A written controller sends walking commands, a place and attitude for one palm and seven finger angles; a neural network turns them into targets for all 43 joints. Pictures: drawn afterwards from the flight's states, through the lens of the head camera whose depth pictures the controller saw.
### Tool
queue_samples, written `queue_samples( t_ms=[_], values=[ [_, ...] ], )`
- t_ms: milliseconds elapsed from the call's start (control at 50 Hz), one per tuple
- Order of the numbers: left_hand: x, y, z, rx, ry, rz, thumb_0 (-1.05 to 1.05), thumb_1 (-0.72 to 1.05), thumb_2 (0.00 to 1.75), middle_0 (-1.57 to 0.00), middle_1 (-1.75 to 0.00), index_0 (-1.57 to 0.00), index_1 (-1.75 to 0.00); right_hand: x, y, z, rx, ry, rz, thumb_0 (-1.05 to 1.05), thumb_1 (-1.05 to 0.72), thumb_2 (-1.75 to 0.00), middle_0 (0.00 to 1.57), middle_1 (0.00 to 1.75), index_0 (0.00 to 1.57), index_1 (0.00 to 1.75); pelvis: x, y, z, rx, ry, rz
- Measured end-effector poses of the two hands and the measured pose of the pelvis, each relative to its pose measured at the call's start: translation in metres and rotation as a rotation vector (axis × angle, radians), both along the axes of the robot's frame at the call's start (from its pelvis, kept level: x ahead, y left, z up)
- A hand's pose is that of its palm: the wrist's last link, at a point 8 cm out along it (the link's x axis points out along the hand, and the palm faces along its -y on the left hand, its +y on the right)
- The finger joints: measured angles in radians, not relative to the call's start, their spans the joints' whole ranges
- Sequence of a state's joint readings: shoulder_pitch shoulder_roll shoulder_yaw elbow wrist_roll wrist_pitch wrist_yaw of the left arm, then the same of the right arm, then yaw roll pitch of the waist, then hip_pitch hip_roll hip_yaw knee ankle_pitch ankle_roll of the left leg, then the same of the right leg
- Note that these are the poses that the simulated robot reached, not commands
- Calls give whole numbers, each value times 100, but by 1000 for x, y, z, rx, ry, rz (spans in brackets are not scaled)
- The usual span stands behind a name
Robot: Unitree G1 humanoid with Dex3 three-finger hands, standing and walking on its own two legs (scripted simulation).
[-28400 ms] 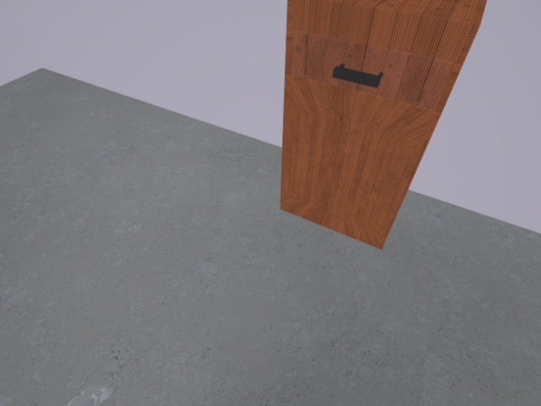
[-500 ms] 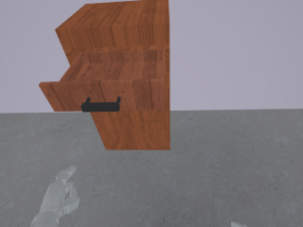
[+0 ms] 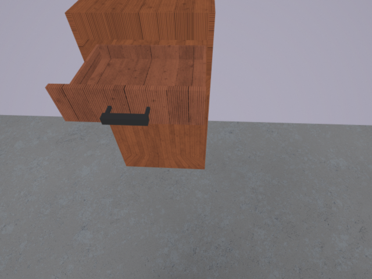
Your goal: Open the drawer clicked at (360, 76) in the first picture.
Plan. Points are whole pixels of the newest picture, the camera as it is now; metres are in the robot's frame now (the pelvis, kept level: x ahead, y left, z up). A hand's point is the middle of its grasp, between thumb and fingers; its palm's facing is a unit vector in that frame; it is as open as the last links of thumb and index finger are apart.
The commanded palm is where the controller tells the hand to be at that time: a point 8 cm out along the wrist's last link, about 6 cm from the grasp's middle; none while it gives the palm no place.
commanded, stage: let the arm hang, fingers relaxed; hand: left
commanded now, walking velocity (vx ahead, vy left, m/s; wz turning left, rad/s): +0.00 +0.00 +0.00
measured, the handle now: (126, 114) +0.55 +0.22 +0.01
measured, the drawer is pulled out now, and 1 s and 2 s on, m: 0.30 0.30 0.30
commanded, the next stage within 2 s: look to check the result in 0.44 s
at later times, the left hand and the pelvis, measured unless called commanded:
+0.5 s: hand out of the picture -0.01 +0.16 -0.17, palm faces +0.03 -0.98 -0.19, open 7.3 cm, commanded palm none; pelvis -0.01 +0.00 +0.00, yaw -1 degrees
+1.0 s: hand out of the picture +0.00 +0.16 -0.17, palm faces +0.03 -0.98 -0.19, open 7.4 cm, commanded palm none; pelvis +0.00 +0.00 +0.00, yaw -1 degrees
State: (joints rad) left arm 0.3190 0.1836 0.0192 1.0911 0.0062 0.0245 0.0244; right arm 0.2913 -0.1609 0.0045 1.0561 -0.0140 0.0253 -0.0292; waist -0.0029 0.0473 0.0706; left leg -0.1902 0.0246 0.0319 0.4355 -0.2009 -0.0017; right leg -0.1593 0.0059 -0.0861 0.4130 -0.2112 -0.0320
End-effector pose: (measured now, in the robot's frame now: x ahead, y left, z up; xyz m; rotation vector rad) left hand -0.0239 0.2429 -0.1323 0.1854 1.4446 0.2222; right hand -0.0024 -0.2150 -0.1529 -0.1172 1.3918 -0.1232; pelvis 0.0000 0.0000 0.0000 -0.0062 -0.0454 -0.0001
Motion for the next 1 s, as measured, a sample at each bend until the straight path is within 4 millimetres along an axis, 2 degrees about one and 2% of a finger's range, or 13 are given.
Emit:
queue_samples(
  t_ms=[260,540,720,1000],
  values=[
    [19,-29,-10,-65,-57,-30,1,91,90,-20,-30,-20,-30,-31,12,-1,24,40,-47,1,-92,-89,20,30,20,30,-7,-1,0,7,-8,-13],
    [5,-30,-12,-68,-12,-13,1,91,90,-20,-30,-20,-30,-56,16,0,26,105,-77,0,-91,-89,19,30,20,30,-10,-3,0,6,4,-17],
    [2,-31,-11,-68,-1,-4,1,91,90,-20,-30,-20,-30,-49,16,0,26,95,-74,0,-91,-89,19,30,20,30,-7,-3,0,6,7,-16],
    [18,-33,-10,-65,-33,-14,1,91,90,-20,-30,-20,-30,-20,10,-1,21,34,-59,0,-91,-89,20,30,20,30,-2,-5,1,8,5,-17]
  ],
)
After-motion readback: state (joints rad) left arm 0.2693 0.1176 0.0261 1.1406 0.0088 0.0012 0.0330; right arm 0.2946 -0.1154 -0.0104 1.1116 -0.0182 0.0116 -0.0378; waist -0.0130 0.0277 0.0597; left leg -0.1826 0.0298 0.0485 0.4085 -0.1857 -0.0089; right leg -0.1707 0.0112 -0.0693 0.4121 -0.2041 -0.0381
